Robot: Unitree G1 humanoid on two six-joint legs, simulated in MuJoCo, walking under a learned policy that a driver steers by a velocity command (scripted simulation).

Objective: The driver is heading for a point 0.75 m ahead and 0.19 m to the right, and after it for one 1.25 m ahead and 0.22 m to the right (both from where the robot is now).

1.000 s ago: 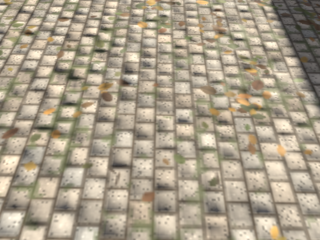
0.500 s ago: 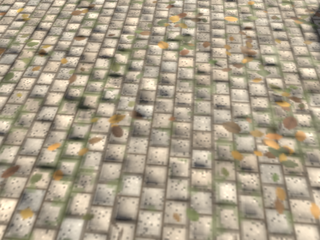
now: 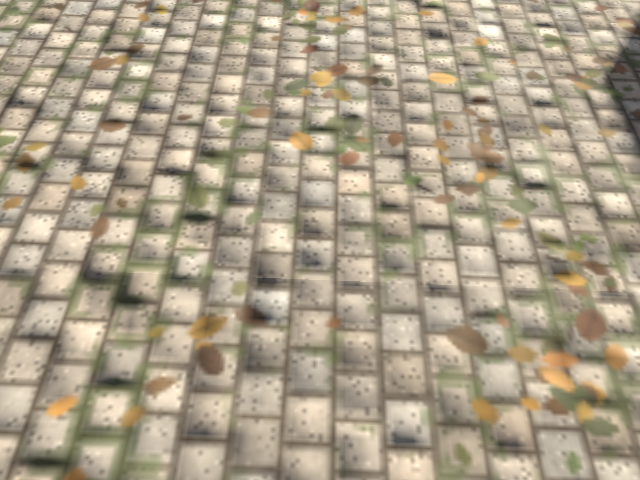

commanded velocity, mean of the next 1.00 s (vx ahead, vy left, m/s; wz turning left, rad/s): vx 0.50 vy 0.00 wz -0.12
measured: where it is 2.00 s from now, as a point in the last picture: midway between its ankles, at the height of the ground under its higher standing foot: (342, 343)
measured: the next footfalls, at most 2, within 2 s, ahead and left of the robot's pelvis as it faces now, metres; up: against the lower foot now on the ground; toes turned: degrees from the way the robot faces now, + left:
right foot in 0.32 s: +0.36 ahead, -0.16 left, +0.00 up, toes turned -3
left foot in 0.86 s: +0.68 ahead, +0.08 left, +0.00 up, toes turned -4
